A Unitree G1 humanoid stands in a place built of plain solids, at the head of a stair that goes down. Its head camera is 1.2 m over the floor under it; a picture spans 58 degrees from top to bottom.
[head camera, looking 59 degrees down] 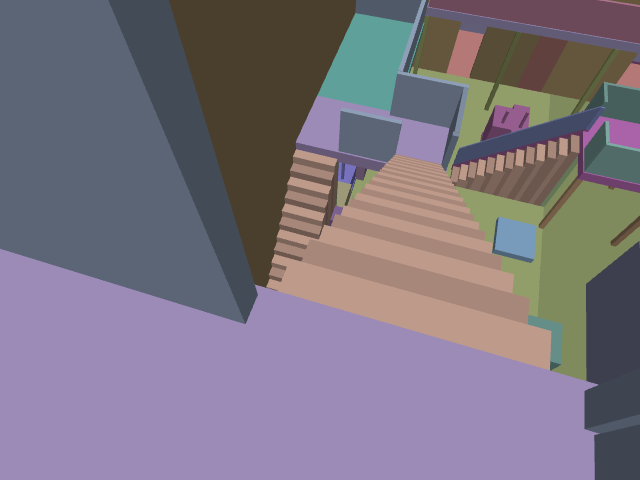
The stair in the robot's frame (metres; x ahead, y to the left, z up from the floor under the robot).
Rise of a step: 0.21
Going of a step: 0.22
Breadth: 0.93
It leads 17 degrees to the right of straight ahead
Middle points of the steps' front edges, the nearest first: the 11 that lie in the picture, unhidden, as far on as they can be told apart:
0.42 -0.27 0.00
0.63 -0.34 -0.21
0.84 -0.40 -0.42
1.05 -0.47 -0.62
1.26 -0.53 -0.83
1.47 -0.60 -1.04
1.68 -0.66 -1.25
1.89 -0.73 -1.46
2.10 -0.79 -1.67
2.31 -0.86 -1.88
2.52 -0.93 -2.09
